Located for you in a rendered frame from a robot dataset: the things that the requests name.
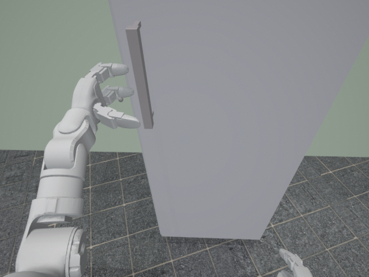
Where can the handle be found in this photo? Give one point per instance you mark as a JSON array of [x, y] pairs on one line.
[[137, 59]]

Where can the robot left hand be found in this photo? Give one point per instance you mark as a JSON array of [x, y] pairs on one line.
[[88, 95]]

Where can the fridge door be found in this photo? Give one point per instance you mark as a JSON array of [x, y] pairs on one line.
[[239, 89]]

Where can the robot right hand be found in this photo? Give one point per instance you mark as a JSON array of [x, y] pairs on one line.
[[295, 264]]

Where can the robot left forearm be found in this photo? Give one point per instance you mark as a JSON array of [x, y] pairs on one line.
[[59, 196]]

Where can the robot left upper arm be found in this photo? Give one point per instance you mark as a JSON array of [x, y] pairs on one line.
[[53, 252]]

